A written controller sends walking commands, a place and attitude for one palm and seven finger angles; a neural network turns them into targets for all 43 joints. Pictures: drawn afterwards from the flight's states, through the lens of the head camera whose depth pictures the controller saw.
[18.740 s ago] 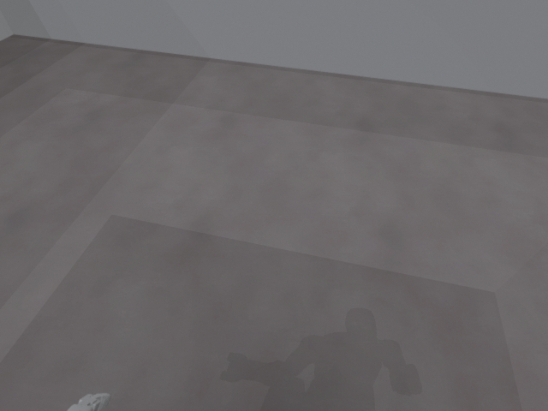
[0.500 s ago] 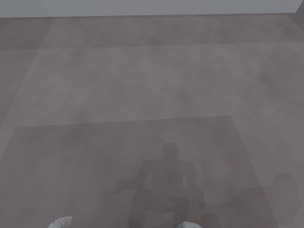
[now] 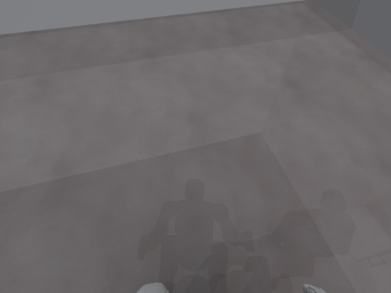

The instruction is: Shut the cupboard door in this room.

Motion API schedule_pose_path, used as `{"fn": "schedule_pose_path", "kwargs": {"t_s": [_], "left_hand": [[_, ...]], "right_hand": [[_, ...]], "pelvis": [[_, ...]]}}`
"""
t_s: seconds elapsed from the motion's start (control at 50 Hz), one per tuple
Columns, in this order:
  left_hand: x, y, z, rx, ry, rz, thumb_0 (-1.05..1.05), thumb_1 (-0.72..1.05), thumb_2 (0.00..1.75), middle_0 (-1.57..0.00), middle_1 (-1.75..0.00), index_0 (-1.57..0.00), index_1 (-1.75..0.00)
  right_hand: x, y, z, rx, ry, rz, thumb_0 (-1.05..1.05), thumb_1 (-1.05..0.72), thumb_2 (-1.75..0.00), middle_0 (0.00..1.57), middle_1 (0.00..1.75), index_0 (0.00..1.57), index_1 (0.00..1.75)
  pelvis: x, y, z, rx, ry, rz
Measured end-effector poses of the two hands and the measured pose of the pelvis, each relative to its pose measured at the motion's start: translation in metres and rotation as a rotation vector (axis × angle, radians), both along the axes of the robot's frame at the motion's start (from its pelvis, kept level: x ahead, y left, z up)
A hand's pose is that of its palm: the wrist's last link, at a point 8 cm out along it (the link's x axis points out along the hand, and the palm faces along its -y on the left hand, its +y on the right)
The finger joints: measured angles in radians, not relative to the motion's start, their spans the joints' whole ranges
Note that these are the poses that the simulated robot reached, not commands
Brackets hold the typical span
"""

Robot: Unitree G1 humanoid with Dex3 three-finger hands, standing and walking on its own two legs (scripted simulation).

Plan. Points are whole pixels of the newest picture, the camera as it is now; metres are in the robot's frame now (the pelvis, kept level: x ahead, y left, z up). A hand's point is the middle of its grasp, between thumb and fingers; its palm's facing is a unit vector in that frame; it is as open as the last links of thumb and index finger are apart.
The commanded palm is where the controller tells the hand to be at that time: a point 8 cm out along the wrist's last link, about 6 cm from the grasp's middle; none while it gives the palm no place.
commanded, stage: turn or walk to find it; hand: left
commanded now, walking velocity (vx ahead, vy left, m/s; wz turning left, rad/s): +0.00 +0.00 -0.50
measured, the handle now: out of the picture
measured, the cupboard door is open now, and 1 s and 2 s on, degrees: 86 86 86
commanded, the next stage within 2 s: none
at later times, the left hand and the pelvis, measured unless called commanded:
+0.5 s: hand (134, 284) +0.15 +0.15 -0.16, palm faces -0.30 -0.91 -0.28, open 7.4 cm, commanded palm none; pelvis -0.02 -0.02 -0.01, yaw -18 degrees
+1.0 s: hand out of the picture +0.13 +0.16 -0.18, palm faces -0.43 -0.87 -0.22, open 7.4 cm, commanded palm none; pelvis -0.02 +0.01 +0.00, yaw -30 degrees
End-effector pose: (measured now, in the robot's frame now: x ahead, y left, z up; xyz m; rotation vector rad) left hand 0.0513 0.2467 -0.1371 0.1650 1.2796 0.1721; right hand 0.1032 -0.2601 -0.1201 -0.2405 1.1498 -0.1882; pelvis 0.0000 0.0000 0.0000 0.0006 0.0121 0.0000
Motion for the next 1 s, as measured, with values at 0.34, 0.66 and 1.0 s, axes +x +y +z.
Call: {"fn": "schedule_pose_path", "kwargs": {"t_s": [0.34,0.66,1.0], "left_hand": [[0.057,0.022,0.01,0.023,-0.015,-0.198,0.0,0.91,0.9,-0.2,-0.3,-0.2,-0.3],[0.103,-0.089,0.026,0.029,-0.119,-0.447,0.0,0.9,0.89,-0.2,-0.3,-0.2,-0.3],[0.098,-0.041,-0.008,-0.003,-0.002,-0.498,0.0,0.9,0.89,-0.2,-0.3,-0.2,-0.3]], "right_hand": [[-0.092,0.032,-0.001,0.061,0.039,-0.217,0.0,-0.9,-0.9,0.21,0.3,0.21,0.3],[-0.199,-0.027,-0.025,0.092,0.164,-0.464,0.01,-0.91,-0.9,0.2,0.29,0.2,0.3],[-0.152,-0.005,0.004,-0.014,-0.038,-0.509,0.01,-0.91,-0.9,0.2,0.29,0.2,0.3]], "pelvis": [[-0.007,0.017,0.006,-0.017,-0.013,-0.208],[-0.027,-0.03,0.003,0.026,-0.018,-0.377],[-0.017,0.008,-0.004,-0.018,0.001,-0.525]]}}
